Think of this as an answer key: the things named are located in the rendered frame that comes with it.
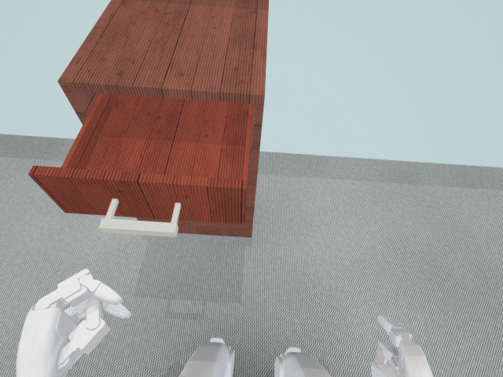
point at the left robot hand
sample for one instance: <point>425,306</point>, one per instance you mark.
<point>42,351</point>

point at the cabinet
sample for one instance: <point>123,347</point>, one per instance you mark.
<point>205,50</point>

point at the right robot hand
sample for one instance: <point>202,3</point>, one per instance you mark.
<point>408,361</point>

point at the robot left thigh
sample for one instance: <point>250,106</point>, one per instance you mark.
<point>212,359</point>

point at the drawer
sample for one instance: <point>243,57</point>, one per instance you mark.
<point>153,152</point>

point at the right robot shin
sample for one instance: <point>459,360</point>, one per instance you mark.
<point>293,349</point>

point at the handle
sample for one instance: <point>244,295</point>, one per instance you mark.
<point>148,228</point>

